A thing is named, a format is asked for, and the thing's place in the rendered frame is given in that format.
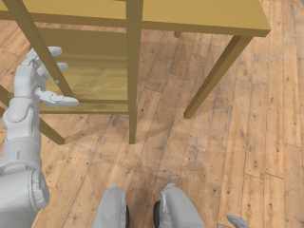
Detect robot right hand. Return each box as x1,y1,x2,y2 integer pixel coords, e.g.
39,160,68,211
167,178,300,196
226,214,252,228

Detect table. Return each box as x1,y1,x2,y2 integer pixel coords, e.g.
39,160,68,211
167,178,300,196
0,0,271,119

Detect left robot forearm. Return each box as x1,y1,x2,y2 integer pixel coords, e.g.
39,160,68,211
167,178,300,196
0,97,43,177

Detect robot left thigh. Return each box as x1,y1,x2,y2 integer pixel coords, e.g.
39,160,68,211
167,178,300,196
91,188,126,228

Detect robot left hand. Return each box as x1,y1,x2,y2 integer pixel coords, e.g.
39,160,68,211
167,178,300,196
13,47,79,109

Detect robot left upper arm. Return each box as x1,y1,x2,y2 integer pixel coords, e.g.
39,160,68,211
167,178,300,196
0,168,50,228

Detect robot left shin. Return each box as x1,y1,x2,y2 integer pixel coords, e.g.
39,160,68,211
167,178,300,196
108,184,126,228

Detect chair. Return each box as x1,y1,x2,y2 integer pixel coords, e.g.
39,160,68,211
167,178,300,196
0,0,143,145

